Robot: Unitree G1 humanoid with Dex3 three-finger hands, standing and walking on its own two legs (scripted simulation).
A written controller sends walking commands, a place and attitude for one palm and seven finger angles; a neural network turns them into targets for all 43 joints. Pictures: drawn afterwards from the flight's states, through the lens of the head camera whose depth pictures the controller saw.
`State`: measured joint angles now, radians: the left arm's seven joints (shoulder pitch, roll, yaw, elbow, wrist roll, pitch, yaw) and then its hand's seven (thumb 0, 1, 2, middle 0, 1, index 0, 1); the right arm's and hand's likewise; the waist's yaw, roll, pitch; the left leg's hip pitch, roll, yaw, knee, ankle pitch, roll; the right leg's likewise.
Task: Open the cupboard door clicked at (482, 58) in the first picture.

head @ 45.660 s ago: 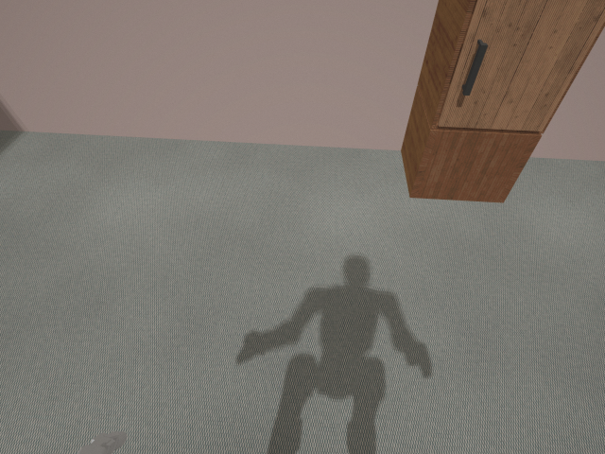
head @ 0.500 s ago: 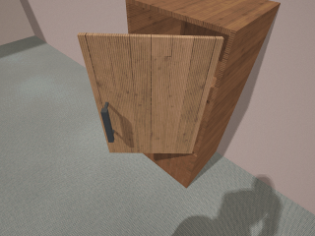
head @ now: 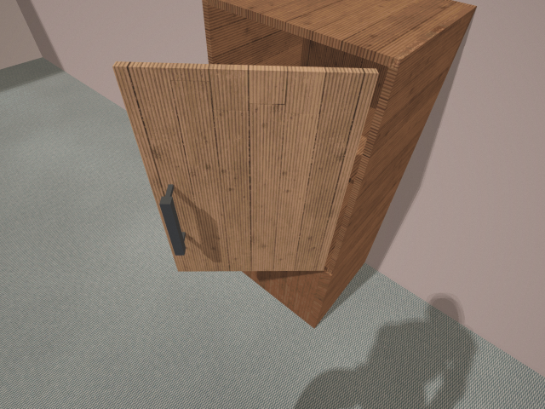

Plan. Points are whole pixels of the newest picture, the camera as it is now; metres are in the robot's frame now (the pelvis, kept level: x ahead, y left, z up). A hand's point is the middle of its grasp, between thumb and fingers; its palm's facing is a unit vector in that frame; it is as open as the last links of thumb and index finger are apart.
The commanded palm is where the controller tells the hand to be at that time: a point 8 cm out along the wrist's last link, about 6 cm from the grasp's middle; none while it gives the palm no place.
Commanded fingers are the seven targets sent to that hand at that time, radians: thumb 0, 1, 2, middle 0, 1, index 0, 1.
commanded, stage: come to a stop and stand still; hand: left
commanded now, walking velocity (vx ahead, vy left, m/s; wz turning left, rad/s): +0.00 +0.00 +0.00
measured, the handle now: (175, 221) +0.51 +0.24 -0.10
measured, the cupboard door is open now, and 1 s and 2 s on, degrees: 42 42 42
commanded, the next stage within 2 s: look again from close up in 0.78 s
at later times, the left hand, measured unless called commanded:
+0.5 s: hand out of the picture -0.08 +0.16 -0.18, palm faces +0.05 -0.99 -0.15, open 7.4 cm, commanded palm none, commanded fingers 0.00 0.90 0.90 -0.20 -0.30 -0.20 -0.30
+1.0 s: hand out of the picture -0.10 +0.16 -0.18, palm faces +0.05 -0.99 -0.12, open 7.4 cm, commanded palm none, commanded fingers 0.00 0.90 0.90 -0.20 -0.30 -0.20 -0.30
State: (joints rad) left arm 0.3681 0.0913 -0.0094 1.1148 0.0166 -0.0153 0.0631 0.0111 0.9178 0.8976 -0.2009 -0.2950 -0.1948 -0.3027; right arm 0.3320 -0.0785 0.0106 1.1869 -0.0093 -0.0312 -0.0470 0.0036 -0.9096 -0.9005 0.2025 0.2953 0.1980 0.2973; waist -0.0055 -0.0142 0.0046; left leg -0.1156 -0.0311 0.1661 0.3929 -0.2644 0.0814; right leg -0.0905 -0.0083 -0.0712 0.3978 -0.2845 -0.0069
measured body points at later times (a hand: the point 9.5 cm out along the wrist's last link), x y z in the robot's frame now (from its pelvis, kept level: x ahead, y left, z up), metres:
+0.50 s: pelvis -0.06 +0.01 +0.00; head -0.07 +0.02 +0.45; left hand -0.09 +0.22 -0.17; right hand -0.04 -0.21 -0.16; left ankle -0.02 +0.06 -0.74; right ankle -0.04 -0.11 -0.74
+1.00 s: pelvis -0.06 +0.01 +0.00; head -0.05 +0.03 +0.45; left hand -0.10 +0.21 -0.17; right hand -0.06 -0.20 -0.16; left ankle -0.02 +0.06 -0.74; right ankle -0.04 -0.11 -0.74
